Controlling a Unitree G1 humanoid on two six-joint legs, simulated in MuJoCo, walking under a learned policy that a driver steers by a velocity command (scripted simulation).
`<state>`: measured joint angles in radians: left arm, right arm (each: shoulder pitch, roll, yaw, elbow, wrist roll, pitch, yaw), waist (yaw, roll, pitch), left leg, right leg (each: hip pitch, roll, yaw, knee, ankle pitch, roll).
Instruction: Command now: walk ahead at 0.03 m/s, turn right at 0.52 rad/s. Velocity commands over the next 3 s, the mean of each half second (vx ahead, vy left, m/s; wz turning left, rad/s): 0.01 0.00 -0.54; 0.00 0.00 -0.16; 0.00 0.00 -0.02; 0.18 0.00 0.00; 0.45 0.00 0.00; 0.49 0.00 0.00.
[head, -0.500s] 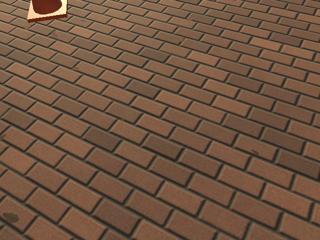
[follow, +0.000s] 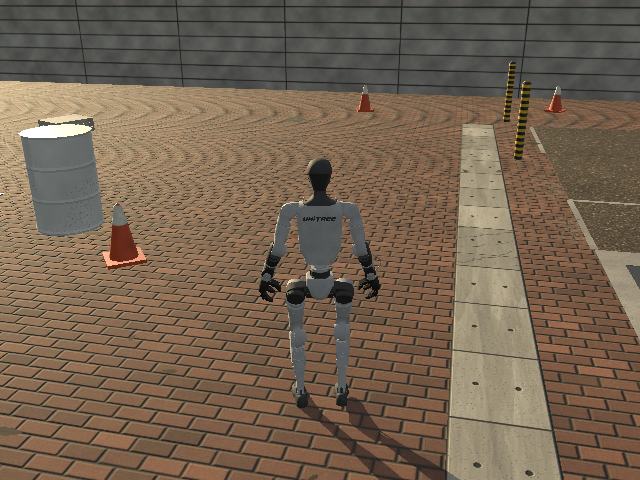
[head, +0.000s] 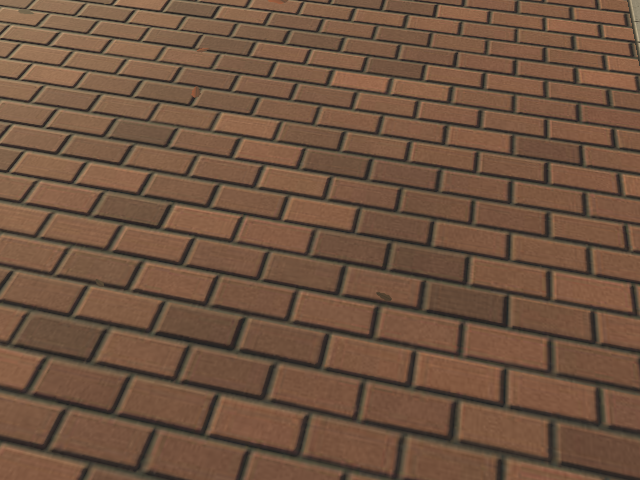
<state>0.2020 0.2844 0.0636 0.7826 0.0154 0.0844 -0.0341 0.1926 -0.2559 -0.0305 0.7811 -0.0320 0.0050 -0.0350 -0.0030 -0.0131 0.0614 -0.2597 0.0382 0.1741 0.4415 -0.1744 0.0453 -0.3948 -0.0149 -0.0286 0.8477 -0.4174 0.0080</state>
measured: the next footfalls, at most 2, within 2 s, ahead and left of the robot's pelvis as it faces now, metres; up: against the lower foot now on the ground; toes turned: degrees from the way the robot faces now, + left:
right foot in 0.10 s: +0.03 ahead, -0.11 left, +0.00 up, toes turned -6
left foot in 0.60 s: +0.07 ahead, +0.08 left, +0.00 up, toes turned -21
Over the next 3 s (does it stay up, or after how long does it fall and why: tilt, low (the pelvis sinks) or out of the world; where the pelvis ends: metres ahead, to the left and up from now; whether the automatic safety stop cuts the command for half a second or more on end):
stays up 0.60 -0.16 -0.01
